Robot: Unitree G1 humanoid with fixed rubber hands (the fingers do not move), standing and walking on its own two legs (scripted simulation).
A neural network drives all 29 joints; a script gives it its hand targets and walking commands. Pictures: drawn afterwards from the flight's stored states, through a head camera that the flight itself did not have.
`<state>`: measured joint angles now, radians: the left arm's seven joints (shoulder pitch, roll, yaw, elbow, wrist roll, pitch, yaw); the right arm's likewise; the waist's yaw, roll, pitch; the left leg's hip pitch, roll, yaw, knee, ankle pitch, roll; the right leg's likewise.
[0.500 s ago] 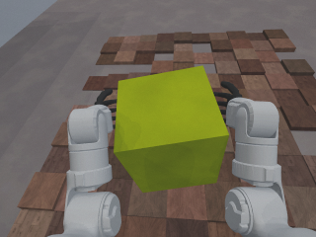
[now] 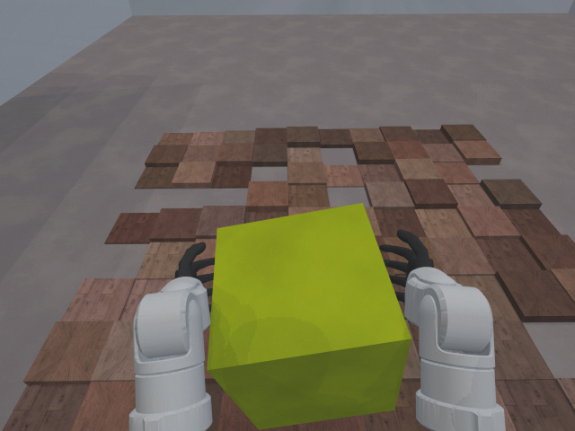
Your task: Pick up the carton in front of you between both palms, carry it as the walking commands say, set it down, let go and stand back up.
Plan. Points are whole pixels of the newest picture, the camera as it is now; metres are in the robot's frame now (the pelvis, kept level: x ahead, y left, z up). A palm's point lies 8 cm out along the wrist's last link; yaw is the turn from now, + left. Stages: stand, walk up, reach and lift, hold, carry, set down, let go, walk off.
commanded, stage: carry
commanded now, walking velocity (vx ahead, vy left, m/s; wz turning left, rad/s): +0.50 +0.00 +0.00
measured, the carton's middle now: (308, 321) +0.29 -0.01 +0.03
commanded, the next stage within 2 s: none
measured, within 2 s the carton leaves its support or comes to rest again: neither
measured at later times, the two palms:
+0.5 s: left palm (235, 145) +0.67 +0.11 +0.11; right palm (370, 140) +0.68 -0.18 +0.11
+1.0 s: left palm (252, 82) +1.05 +0.09 +0.10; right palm (352, 82) +1.02 -0.20 +0.11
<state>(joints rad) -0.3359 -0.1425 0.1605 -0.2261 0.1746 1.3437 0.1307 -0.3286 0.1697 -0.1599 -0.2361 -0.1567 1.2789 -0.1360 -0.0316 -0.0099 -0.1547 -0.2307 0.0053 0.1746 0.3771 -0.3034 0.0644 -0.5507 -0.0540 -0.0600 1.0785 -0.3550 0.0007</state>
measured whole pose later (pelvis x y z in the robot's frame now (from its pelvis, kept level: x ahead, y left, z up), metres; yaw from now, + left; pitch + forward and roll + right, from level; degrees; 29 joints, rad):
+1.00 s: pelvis +0.66 -0.03 +0.00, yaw +0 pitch +6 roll +1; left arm -0.72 -0.02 0.25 0.05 0.10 1.27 0.16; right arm -0.69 0.08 -0.22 0.02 -0.07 1.20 -0.20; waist -0.09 -0.02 0.03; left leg -0.26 -0.03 0.12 0.52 -0.10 0.11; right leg -0.65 -0.02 0.00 0.70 -0.07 -0.02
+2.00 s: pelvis +1.28 -0.01 -0.03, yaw +0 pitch +5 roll -2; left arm -0.88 0.02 0.26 0.27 0.12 1.34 0.16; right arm -0.84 0.04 -0.28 0.22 -0.11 1.28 -0.17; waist -0.04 0.01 -0.09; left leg -0.11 0.01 0.09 0.41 -0.38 0.06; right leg -0.66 -0.02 -0.12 0.73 -0.20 -0.03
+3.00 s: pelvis +1.83 -0.02 +0.00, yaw +1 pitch +5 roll +2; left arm -0.88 0.00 0.29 0.26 0.10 1.35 0.19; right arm -0.88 0.00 -0.24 0.24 -0.09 1.35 -0.18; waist 0.01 0.02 -0.03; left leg -0.52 0.02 0.03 1.09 -0.39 0.01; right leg -0.38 -0.01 -0.11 0.51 -0.22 -0.08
